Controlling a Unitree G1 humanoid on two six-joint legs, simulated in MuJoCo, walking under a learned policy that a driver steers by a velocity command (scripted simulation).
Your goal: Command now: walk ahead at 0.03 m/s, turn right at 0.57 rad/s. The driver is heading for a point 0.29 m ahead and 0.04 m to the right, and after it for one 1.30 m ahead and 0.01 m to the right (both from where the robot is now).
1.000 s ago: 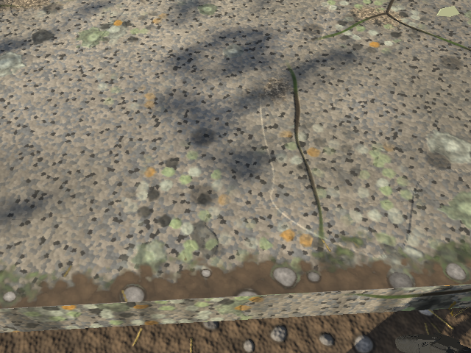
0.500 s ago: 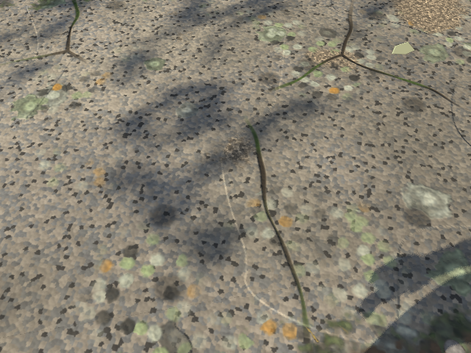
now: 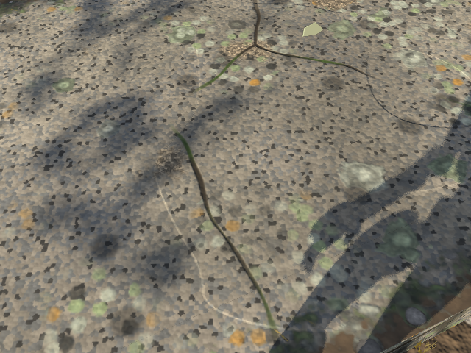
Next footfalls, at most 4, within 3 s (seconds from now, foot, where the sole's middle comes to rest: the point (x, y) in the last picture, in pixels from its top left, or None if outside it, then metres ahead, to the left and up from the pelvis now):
0.08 left None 0.02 0.11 -0.77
0.64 right None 0.09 -0.14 -0.77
1.10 left None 0.04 0.03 -0.77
1.52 right None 0.03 -0.17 -0.77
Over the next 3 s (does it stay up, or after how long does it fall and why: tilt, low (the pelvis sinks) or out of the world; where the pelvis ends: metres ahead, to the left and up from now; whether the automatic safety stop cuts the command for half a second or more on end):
stays up -0.02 -0.05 0.01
